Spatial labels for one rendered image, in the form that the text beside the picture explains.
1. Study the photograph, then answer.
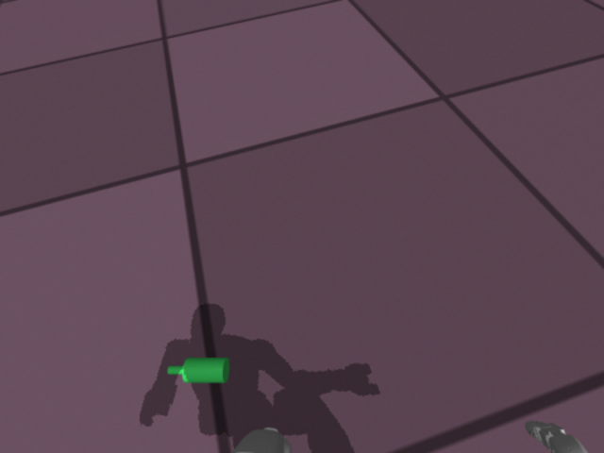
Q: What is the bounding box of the right robot hand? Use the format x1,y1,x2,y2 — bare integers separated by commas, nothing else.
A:
525,421,588,453

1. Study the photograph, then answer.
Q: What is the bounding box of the bottle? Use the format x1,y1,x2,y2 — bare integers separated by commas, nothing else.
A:
168,358,229,383

